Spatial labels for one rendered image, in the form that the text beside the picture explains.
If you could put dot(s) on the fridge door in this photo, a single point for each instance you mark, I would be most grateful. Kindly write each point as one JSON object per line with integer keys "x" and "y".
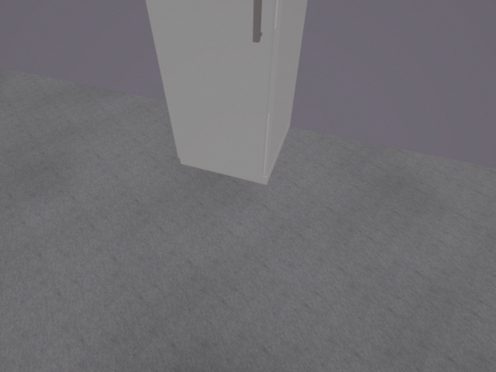
{"x": 216, "y": 79}

